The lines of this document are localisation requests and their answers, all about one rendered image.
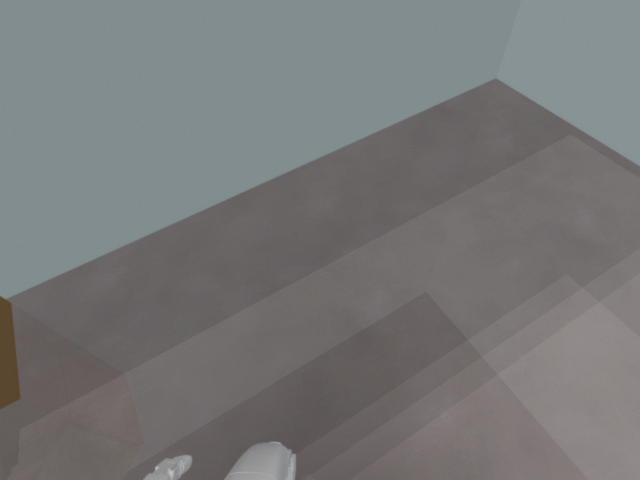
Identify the robot left hand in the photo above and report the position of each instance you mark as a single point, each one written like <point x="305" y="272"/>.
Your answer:
<point x="171" y="469"/>

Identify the cupboard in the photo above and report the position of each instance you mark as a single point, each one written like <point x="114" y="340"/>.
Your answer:
<point x="9" y="381"/>

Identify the left robot thigh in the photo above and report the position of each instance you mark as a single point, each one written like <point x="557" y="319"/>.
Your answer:
<point x="265" y="461"/>

